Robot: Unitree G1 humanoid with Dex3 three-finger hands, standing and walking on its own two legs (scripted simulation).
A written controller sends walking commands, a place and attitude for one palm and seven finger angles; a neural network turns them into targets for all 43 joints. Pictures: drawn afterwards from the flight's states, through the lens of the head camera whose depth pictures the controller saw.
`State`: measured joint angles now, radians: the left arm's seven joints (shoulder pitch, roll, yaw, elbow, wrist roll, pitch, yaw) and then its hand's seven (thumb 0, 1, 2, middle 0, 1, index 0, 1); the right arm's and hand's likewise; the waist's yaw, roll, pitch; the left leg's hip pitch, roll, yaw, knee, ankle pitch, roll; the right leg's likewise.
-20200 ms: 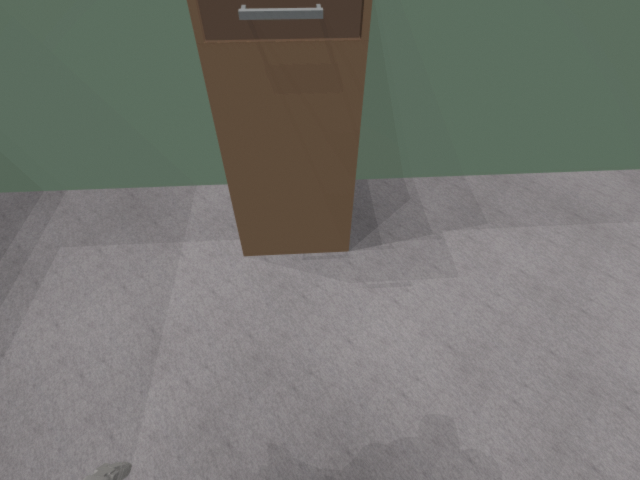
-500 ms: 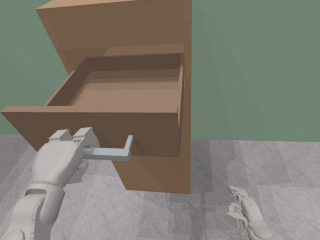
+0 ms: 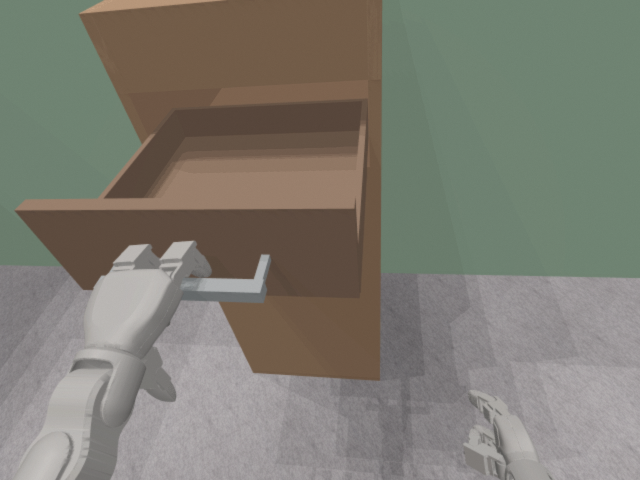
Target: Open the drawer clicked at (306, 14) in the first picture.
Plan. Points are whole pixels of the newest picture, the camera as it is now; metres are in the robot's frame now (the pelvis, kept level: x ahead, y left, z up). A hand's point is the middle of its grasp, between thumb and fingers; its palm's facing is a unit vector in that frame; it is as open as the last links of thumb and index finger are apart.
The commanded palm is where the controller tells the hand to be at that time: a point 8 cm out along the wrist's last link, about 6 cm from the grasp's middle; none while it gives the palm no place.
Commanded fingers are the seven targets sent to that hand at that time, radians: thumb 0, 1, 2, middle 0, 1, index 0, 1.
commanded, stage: lift the hand off the handle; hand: left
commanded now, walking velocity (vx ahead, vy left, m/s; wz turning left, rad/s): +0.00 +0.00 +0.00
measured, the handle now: (186, 275) +0.28 +0.20 +0.15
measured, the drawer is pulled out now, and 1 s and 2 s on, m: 0.30 0.29 0.29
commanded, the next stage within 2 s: draw the hand back to the body in 1.44 s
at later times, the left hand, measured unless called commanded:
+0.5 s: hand (160, 303) +0.24 +0.22 +0.15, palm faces +0.13 -0.05 -0.99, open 13.5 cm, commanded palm +0.21 +0.22 +0.23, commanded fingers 0.00 -0.50 0.30 -0.30 -1.20 -0.30 -1.20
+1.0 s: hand (139, 267) +0.25 +0.22 +0.20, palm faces +0.17 -0.01 -0.98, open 13.2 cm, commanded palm +0.22 +0.23 +0.30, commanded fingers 0.00 -0.50 0.30 -0.30 -1.20 -0.30 -1.20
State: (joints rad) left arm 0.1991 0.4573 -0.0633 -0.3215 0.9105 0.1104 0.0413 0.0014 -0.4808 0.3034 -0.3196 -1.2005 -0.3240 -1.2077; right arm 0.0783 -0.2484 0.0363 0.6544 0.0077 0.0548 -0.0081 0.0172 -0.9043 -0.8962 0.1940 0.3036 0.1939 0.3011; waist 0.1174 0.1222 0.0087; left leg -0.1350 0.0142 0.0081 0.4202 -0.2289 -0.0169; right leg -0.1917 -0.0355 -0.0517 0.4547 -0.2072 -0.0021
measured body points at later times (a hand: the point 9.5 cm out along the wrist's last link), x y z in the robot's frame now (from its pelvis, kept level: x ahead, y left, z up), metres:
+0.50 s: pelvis -0.02 +0.00 +0.00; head -0.04 -0.06 +0.45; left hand +0.23 +0.22 +0.21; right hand +0.23 -0.18 -0.09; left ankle +0.00 +0.13 -0.74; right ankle +0.03 -0.12 -0.74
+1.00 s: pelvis -0.03 +0.00 +0.00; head -0.05 -0.06 +0.45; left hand +0.23 +0.22 +0.26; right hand +0.22 -0.18 -0.09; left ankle +0.00 +0.13 -0.74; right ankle +0.03 -0.12 -0.74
